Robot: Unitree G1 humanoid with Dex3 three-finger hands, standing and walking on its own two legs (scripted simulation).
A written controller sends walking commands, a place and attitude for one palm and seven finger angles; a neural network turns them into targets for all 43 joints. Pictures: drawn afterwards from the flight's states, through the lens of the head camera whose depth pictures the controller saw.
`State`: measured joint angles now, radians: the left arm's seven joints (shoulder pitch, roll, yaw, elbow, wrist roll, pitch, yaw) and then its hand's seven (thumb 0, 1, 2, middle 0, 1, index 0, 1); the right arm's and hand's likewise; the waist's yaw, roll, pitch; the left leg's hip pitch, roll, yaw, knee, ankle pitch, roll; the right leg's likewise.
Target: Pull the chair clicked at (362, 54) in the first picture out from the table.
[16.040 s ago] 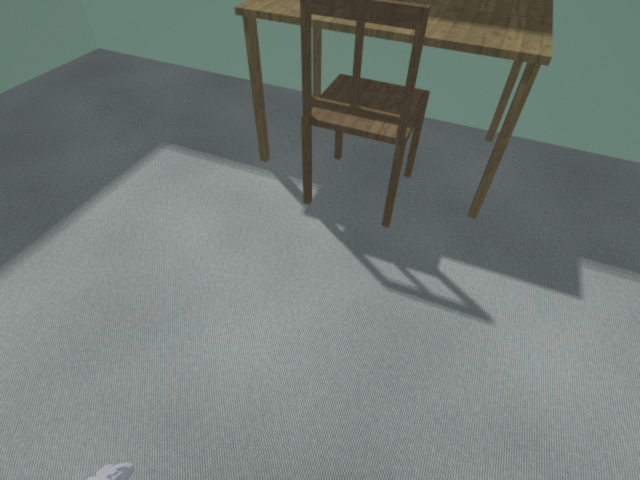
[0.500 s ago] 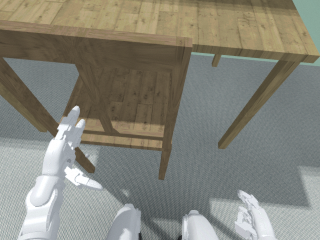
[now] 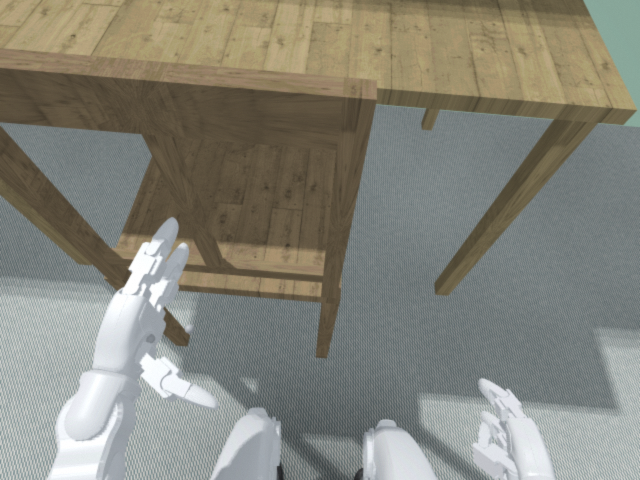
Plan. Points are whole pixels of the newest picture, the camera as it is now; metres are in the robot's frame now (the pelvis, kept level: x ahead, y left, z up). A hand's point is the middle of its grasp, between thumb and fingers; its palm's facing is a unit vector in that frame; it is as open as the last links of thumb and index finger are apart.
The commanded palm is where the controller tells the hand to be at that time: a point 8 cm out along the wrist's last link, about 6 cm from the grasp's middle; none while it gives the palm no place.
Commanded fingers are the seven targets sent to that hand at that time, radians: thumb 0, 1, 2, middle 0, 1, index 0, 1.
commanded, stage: aim the fingers beside a spindle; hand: left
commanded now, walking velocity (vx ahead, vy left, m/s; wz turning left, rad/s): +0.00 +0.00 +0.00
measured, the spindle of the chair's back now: (192, 210) +0.44 +0.19 +0.03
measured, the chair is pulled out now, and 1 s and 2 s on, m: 0.00 0.00 0.00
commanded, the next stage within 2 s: push the fingers through the gap in 1.16 s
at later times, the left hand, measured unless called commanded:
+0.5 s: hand (165, 312) +0.30 +0.19 +0.02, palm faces -0.02 -1.00 -0.05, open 16.9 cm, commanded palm +0.27 +0.23 +0.02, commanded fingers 0.00 -0.50 0.30 -0.06 -0.08 -0.06 -0.08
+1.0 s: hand (186, 326) +0.28 +0.16 +0.04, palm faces -0.15 -0.99 -0.03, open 16.9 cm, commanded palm +0.28 +0.23 +0.03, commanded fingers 0.00 -0.50 0.30 -0.06 -0.08 -0.06 -0.08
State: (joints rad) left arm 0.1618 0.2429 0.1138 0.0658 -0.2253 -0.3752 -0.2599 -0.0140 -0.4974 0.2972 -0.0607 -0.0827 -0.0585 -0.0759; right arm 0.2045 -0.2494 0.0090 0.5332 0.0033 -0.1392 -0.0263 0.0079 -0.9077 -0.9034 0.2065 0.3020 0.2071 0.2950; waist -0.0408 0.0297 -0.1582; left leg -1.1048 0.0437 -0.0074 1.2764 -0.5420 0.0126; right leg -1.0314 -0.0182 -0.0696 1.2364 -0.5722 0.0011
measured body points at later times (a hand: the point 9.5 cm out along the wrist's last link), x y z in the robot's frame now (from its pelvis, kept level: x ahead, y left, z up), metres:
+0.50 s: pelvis -0.01 -0.01 -0.01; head +0.09 +0.01 +0.43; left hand +0.30 +0.25 +0.02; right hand +0.17 -0.25 -0.10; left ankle +0.03 +0.11 -0.63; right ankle +0.01 -0.13 -0.63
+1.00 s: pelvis +0.00 +0.00 +0.00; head +0.10 +0.01 +0.44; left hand +0.28 +0.21 +0.04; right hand +0.17 -0.25 -0.09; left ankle +0.03 +0.11 -0.63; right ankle +0.01 -0.13 -0.63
